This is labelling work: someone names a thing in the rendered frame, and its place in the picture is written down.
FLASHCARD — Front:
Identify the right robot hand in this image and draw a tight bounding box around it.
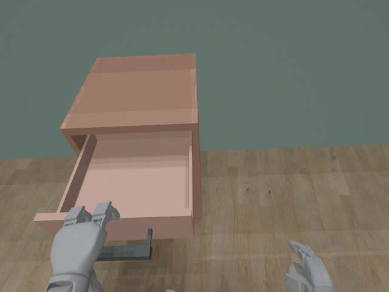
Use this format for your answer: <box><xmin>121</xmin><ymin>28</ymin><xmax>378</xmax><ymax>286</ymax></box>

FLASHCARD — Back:
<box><xmin>286</xmin><ymin>240</ymin><xmax>334</xmax><ymax>292</ymax></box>

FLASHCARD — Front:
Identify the drawer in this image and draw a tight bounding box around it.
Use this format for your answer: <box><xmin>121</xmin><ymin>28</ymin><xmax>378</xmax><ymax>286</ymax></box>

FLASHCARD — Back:
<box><xmin>33</xmin><ymin>131</ymin><xmax>194</xmax><ymax>241</ymax></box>

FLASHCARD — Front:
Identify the robot left forearm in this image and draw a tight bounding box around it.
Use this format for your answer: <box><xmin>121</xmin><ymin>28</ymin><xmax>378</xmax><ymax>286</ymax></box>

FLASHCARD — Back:
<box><xmin>45</xmin><ymin>273</ymin><xmax>90</xmax><ymax>292</ymax></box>

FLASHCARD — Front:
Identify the left robot hand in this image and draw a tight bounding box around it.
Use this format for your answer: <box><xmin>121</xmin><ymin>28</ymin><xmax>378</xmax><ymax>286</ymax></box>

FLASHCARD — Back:
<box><xmin>50</xmin><ymin>201</ymin><xmax>120</xmax><ymax>292</ymax></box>

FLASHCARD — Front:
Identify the cabinet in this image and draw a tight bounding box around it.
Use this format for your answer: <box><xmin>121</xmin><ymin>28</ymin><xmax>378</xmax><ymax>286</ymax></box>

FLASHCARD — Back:
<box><xmin>60</xmin><ymin>54</ymin><xmax>202</xmax><ymax>219</ymax></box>

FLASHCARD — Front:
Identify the handle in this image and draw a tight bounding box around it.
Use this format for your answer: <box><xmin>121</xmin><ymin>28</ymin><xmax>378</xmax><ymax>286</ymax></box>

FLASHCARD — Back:
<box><xmin>96</xmin><ymin>228</ymin><xmax>153</xmax><ymax>262</ymax></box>

